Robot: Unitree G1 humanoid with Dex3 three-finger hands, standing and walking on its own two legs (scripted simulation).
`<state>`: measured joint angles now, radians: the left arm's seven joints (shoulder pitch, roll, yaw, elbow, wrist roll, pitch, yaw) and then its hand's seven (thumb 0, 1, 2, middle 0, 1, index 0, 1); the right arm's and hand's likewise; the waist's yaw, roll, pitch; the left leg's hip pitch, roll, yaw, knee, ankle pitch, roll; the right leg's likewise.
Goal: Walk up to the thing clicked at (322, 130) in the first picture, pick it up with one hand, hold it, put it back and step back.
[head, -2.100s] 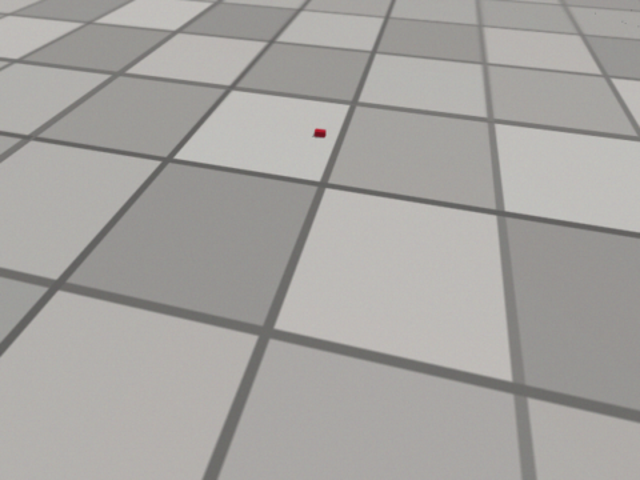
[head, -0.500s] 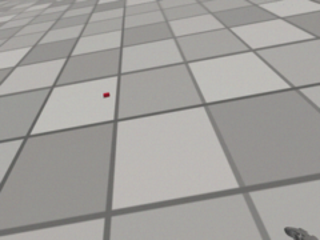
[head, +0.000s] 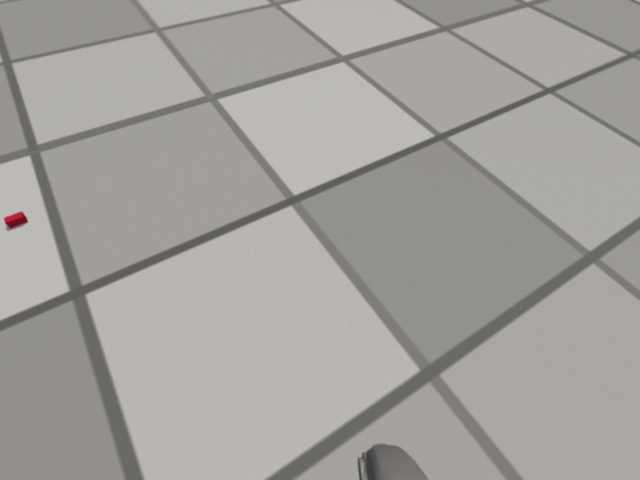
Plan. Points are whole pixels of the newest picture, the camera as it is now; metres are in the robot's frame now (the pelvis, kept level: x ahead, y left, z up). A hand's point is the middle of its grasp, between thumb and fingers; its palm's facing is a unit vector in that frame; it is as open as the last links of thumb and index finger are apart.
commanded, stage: walk up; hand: left
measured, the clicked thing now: (15, 220) +1.21 +1.05 -0.75
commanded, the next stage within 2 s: none
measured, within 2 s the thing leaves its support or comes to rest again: neither
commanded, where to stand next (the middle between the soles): +0.79 +1.21 m, yaw -52 degrees
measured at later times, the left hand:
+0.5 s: hand out of the picture +0.36 +0.45 -0.13, palm faces -0.18 -0.81 -0.56, open 7.4 cm
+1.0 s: hand out of the picture +0.67 +0.59 -0.13, palm faces -0.43 -0.70 -0.57, open 7.4 cm
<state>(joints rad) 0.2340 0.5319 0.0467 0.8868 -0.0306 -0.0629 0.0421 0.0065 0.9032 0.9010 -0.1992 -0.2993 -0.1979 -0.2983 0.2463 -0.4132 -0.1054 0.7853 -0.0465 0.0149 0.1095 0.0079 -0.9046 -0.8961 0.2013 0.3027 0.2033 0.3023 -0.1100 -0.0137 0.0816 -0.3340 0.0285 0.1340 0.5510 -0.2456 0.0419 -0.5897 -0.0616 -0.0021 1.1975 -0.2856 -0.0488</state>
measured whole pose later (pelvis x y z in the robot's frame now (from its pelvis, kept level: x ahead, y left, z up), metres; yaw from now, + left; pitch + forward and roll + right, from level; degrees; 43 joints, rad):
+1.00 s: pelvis +0.46 +0.35 -0.02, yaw -24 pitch +0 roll +1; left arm 0.29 0.43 0.04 0.86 -0.01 -0.05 0.09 0.00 0.90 0.90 -0.20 -0.30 -0.20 -0.30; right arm 0.30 -0.44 -0.12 0.70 -0.09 0.08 0.06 0.01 -0.90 -0.90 0.20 0.30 0.20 0.30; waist -0.13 0.08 0.09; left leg -0.30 -0.03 0.25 0.73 -0.44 0.10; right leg -0.51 -0.02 -0.14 0.77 -0.24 -0.07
